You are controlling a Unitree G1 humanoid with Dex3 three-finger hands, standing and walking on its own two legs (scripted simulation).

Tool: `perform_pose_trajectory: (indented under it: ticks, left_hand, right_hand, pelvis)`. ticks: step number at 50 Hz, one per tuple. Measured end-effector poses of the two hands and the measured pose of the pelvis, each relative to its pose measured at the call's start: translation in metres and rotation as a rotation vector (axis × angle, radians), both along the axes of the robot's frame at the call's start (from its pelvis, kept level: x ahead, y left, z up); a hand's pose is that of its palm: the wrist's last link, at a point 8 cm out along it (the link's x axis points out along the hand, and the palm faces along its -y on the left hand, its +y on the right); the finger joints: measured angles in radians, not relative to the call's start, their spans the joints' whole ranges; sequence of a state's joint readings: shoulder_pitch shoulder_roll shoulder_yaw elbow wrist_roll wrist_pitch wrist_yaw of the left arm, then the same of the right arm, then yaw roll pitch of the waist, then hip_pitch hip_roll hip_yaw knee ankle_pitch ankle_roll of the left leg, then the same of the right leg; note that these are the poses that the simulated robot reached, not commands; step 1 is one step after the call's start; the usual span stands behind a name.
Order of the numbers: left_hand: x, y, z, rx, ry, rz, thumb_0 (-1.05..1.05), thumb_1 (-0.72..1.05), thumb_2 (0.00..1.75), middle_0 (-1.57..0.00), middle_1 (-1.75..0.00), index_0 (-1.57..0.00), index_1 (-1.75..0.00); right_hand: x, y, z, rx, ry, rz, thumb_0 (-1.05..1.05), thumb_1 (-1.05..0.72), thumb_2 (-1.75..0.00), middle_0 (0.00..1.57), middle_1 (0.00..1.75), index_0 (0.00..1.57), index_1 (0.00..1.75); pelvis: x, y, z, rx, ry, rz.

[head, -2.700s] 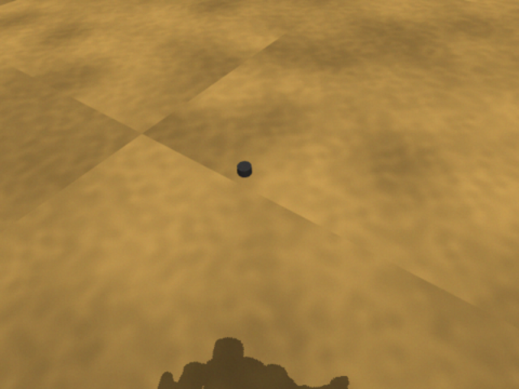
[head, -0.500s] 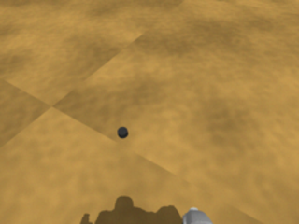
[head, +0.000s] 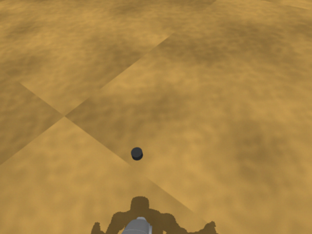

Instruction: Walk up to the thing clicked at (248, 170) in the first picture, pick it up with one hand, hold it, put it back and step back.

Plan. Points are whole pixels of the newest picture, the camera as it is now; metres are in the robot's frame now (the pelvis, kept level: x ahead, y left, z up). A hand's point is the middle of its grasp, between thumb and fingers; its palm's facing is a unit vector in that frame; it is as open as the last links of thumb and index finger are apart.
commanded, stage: walk up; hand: left
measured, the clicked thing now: (137, 153) +0.70 +0.26 -0.74
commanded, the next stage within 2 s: none
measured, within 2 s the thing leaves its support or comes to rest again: neither
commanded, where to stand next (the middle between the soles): +0.31 +0.03 m, yaw -2 degrees
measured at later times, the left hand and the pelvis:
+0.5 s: hand (76, 196) +0.23 +0.31 -0.13, palm faces -0.09 -0.93 -0.37, open 7.4 cm; pelvis +0.16 +0.03 +0.00, yaw -2 degrees
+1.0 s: hand (93, 168) +0.33 +0.29 -0.16, palm faces -0.02 -0.95 -0.32, open 7.4 cm; pelvis +0.24 +0.04 -0.01, yaw -1 degrees
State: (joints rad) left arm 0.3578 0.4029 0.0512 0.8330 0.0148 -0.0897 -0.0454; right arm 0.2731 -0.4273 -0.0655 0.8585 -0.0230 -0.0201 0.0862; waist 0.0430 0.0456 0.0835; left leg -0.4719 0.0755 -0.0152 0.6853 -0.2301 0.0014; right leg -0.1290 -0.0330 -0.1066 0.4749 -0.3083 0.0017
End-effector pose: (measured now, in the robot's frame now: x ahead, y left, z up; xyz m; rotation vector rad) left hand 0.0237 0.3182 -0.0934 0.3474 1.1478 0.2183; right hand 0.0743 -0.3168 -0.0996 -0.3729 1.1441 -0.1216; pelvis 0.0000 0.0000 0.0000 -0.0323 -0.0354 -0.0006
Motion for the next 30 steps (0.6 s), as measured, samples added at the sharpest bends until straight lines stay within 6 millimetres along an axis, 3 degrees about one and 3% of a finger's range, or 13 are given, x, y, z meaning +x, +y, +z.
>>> perform_pose_trajectory:
  ticks: [7, 12, 16, 23, 30]
  left_hand:
    - [0.05, 0.034, -0.033, -0.033, 0.047, 0.003, 0.0, 0.91, 0.9, -0.21, -0.3, -0.2, -0.3]
    - [0.097, 0.041, -0.026, -0.056, 0.031, -0.024, 0.0, 0.91, 0.9, -0.2, -0.3, -0.2, -0.3]
    - [0.128, 0.045, -0.018, -0.056, 0.015, -0.03, 0.0, 0.91, 0.9, -0.2, -0.3, -0.2, -0.3]
    - [0.182, 0.038, -0.005, -0.027, 0.037, -0.068, 0.0, 0.91, 0.9, -0.2, -0.3, -0.2, -0.3]
    - [0.25, 0.012, 0.0, 0.038, -0.043, -0.097, 0.0, 0.91, 0.9, -0.2, -0.3, -0.2, -0.3]
  right_hand:
    - [0.066, 0.03, 0.012, -0.061, -0.102, 0.005, 0.01, -0.9, -0.9, 0.2, 0.3, 0.21, 0.3]
    - [0.08, 0.047, 0.028, -0.058, -0.115, -0.032, 0.01, -0.9, -0.9, 0.2, 0.3, 0.21, 0.3]
    - [0.085, 0.05, 0.029, -0.055, -0.077, -0.043, 0.01, -0.9, -0.9, 0.21, 0.3, 0.21, 0.3]
    - [0.098, 0.04, 0.012, -0.028, -0.02, -0.092, 0.01, -0.9, -0.9, 0.21, 0.3, 0.21, 0.3]
    - [0.128, 0.019, -0.028, 0.015, 0.04, -0.126, 0.01, -0.9, -0.9, 0.21, 0.3, 0.21, 0.3]
  pelvis:
    - [0.052, 0.034, -0.013, 0.012, -0.011, 0.001]
    - [0.082, 0.042, 0.001, 0.008, -0.017, 0.002]
    - [0.105, 0.045, 0.006, 0.018, -0.02, 0.0]
    - [0.148, 0.04, 0.005, 0.044, -0.016, -0.023]
    - [0.19, 0.017, -0.012, 0.037, -0.017, -0.029]
